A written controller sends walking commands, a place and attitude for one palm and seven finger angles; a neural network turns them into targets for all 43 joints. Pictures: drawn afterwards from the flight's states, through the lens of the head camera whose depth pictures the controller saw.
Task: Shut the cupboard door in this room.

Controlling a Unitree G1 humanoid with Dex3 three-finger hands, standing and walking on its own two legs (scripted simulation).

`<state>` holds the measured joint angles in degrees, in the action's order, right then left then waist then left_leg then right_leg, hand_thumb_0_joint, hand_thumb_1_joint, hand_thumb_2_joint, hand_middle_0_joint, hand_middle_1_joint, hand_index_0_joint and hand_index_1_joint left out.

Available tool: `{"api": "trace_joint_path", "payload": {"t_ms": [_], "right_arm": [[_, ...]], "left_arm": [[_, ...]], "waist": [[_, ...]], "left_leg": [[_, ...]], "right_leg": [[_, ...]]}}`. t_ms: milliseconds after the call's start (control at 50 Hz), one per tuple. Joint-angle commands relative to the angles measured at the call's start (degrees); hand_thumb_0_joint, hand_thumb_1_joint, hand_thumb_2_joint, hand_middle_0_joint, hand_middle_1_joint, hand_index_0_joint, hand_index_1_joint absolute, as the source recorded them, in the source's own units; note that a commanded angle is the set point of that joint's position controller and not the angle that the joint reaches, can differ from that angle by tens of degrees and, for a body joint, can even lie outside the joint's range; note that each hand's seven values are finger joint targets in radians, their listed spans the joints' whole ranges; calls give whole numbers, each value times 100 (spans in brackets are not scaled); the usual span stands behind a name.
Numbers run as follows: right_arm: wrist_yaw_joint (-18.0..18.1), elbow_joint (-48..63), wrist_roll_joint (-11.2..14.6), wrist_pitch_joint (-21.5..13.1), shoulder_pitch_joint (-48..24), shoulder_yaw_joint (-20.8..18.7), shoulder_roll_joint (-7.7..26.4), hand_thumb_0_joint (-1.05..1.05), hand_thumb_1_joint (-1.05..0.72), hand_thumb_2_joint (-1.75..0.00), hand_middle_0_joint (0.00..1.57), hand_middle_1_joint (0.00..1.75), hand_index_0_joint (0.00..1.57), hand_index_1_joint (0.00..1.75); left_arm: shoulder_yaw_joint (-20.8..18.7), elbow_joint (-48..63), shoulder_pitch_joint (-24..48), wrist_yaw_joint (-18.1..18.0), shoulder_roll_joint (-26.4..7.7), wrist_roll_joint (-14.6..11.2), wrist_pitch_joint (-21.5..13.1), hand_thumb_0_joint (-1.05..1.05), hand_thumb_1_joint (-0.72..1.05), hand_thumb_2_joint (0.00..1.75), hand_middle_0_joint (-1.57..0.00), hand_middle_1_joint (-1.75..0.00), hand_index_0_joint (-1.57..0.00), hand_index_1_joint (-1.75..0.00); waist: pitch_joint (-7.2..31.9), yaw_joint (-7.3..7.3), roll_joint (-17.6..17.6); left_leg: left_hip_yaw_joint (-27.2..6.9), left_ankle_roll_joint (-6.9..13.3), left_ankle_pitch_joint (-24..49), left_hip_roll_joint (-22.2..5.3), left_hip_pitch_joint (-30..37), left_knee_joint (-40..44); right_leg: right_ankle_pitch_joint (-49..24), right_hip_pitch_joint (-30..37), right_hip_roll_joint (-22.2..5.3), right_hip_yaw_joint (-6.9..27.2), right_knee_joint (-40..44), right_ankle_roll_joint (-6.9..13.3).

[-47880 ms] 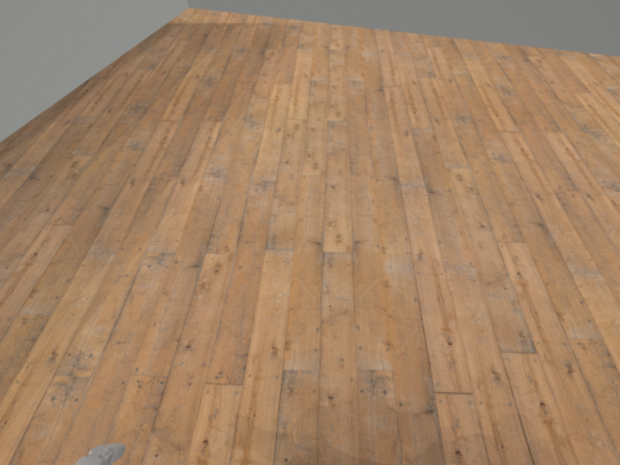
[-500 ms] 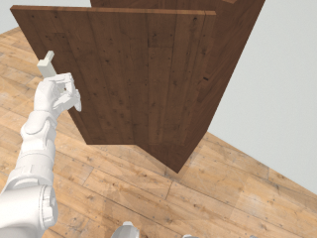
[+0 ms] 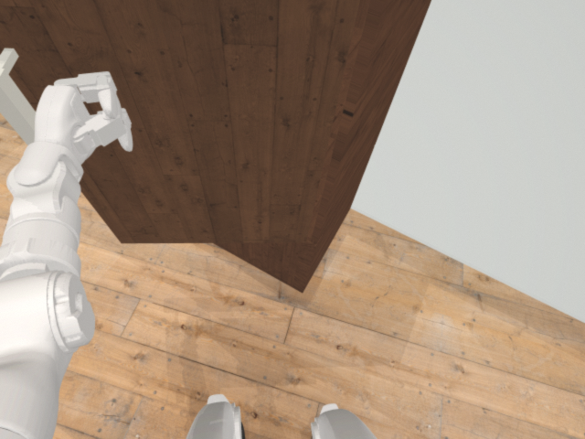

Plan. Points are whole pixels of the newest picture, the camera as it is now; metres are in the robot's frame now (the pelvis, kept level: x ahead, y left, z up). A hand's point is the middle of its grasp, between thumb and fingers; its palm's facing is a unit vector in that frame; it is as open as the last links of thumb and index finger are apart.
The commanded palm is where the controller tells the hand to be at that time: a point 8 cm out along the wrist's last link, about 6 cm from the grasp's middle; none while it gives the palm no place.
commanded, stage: push the door shut along its arc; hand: left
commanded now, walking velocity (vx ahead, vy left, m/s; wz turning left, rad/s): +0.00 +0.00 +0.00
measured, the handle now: (34, 113) +0.53 +0.29 +0.11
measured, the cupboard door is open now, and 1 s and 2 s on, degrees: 31 17 17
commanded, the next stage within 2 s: pull the fist back off the door in 0.56 s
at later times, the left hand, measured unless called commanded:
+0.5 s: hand (130, 101) +0.54 +0.17 +0.12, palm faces -0.21 -0.98 -0.01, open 3.4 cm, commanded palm +0.56 +0.19 +0.12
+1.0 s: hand (160, 92) +0.58 +0.14 +0.11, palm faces +0.24 -0.97 +0.02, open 3.1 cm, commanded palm +0.52 +0.18 +0.12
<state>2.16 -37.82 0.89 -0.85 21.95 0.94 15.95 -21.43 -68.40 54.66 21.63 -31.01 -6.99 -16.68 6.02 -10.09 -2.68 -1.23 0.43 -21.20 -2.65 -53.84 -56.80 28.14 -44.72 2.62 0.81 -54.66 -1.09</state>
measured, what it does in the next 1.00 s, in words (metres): stands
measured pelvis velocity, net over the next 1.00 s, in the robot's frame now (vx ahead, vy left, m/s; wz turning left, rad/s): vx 0.01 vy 0.00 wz -0.01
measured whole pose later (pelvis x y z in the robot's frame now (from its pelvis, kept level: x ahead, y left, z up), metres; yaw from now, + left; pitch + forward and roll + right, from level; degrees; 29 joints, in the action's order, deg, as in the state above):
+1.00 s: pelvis +0.01 +0.00 -0.01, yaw -1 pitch +23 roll -4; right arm -4.0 -39.0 -4.8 -0.2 27.3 1.1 12.0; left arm -24.4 -66.6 62.1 -9.4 -22.9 2.1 -14.3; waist 7.3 -12.5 -4.0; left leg -2.0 0.2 -22.6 -3.4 -59.3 -58.5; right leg 28.6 -49.4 3.6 0.3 -54.7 -0.9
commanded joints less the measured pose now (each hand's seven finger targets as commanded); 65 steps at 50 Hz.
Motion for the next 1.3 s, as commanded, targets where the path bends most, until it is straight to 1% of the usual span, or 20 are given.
{"api": "trace_joint_path", "payload": {"t_ms": [0,140,200,260,300,360,440,560,640,660,700,760,800,860,880,900,1000,1160,1220,1280], "right_arm": [[41,396,-6,-90,815,-387,1084,0,-90,-90,20,30,20,30],[82,290,26,-65,887,-382,1118,0,-90,-90,20,30,20,30],[88,195,19,-124,912,-358,1087,0,-90,-90,20,30,20,30],[87,116,7,-159,918,-323,1124,0,-90,-90,20,30,20,30],[102,89,-5,-227,980,-332,1133,0,-90,-90,20,30,20,30],[94,37,-27,-269,935,-290,1137,0,-90,-90,20,30,20,30],[97,2,-45,-369,1012,-318,1154,0,-90,-90,20,30,20,30],[86,-75,-85,-430,1049,-249,1170,0,-90,-90,20,30,20,30],[90,-89,-104,-514,1103,-264,1183,0,-90,-90,20,30,20,30],[44,53,-188,-501,1323,-181,984,0,-90,-90,20,30,20,30],[-159,64,-341,-500,1478,-271,949,0,-90,-90,20,30,20,30],[-421,138,-603,-353,1633,-330,874,0,-90,-90,20,30,20,30],[-563,137,-715,-246,1714,-389,872,0,-90,-90,20,30,20,30],[-615,170,-641,-122,1645,-479,888,0,-90,-90,20,30,20,30],[-593,141,-605,-95,1626,-480,897,0,-90,-90,20,30,20,30],[-556,139,-595,-58,1638,-475,927,0,-90,-90,20,30,20,30],[-523,260,-515,25,1489,-441,792,0,-90,-90,20,30,20,30],[-536,410,-335,105,1102,-554,717,0,-90,-90,20,30,20,30],[-495,440,-270,76,898,-584,658,0,-90,-90,20,30,20,30],[-447,413,-249,43,721,-586,658,0,-90,-90,20,30,20,30]], "left_arm": [[-227,1176,2930,113,-1668,-85,-356,0,90,90,-130,-150,-130,-150],[-91,1083,3337,431,-1706,-150,-278,0,90,90,-130,-150,-130,-150],[253,1039,3787,479,-1410,-150,-248,0,90,90,-130,-150,-130,-150],[290,686,3918,471,-1447,-104,-106,0,90,90,-130,-150,-130,-150],[298,909,4327,510,-1521,-96,-159,0,90,90,-130,-150,-130,-150],[458,555,4375,544,-1381,-29,-24,0,90,90,-130,-150,-130,-150],[497,774,4780,594,-1385,15,-19,0,90,90,-130,-150,-130,-150],[557,326,5022,607,-1377,115,232,0,90,90,-130,-150,-130,-150],[657,427,5411,619,-1288,180,217,0,90,90,-130,-150,-130,-150],[-523,333,5272,-530,-1455,-215,432,0,90,90,-130,-150,-130,-150],[-359,415,4998,-1613,-837,-18,544,0,90,90,-130,-150,-130,-150],[-366,1006,4613,-3020,-673,708,403,0,90,90,-130,-150,-130,-150],[-135,1376,4537,-3490,-559,1233,134,0,90,90,-130,-150,-130,-150],[68,1638,4286,-3352,-329,1166,-136,0,90,90,-130,-150,-130,-150],[-63,1668,4279,-3246,-474,1057,-183,0,90,90,-130,-150,-130,-150],[-298,1621,4110,-3154,-722,974,-215,0,90,90,-130,-150,-130,-150],[-632,1699,2962,-3067,-838,858,-436,0,90,90,-130,-150,-130,-150],[23,2027,1342,-2810,369,434,-434,0,90,90,-130,-150,-130,-150],[371,2703,1441,-2761,778,297,-524,0,90,90,-130,-150,-130,-150],[405,3061,1368,-2809,769,256,-657,0,90,90,-130,-150,-130,-150]], "waist": [[2625,-87,-327],[2600,-256,-472],[2518,-387,-791],[2417,-478,-626],[2739,-498,-875],[2581,-577,-886],[3011,-615,-1104],[2808,-741,-957],[2954,-827,-1209],[2990,-408,-1083],[3275,-491,-972],[3417,-341,-1122],[3508,-400,-1143],[3655,-374,-1018],[3663,-359,-950],[3648,-272,-867],[3131,57,-680],[2209,137,136],[2375,167,-237],[2334,202,-102]], "left_leg": [[-267,174,1689,87,2896,332],[-288,184,1659,65,2917,231],[-326,185,1662,60,3054,159],[-372,191,1515,41,2873,102],[-385,197,1678,48,2992,28],[-416,182,1513,25,2900,-44],[-471,171,1831,-8,3160,-186],[-463,200,1636,1,2756,-334],[-535,190,1667,-44,2931,-432],[-596,143,1572,-107,2574,-229],[-670,93,1746,-99,2749,-163],[-561,41,2021,-78,2885,-149],[-564,24,2179,-79,3059,-117],[-444,13,2165,-46,3283,93],[-392,27,2180,-33,3261,145],[-378,33,2253,-9,3200,191],[-112,76,2418,72,2941,404],[135,120,2116,170,2819,720],[140,108,2231,190,3289,746],[107,112,2174,202,3327,762]], "right_leg": [[-1898,-166,139,-192,750,210],[-1876,-418,155,-178,779,205],[-1720,-759,157,-200,754,232],[-1547,-907,159,-228,756,223],[-1615,-937,151,-212,660,239],[-1412,-1194,156,-266,635,243],[-1552,-1370,163,-285,488,253],[-1430,-1501,194,-337,421,253],[-1299,-1870,200,-376,303,262],[-1209,-1531,123,-367,352,240],[-1282,-1501,149,-463,266,170],[-1360,-1419,156,-524,265,149],[-1443,-1315,195,-542,297,190],[-1684,-720,261,-477,557,227],[-1830,-502,269,-447,617,222],[-1975,-292,274,-419,625,234],[-2628,415,261,-344,759,196],[-3034,908,248,-295,1106,132],[-3069,862,221,-279,1124,138],[-3078,916,176,-251,1107,132]]}}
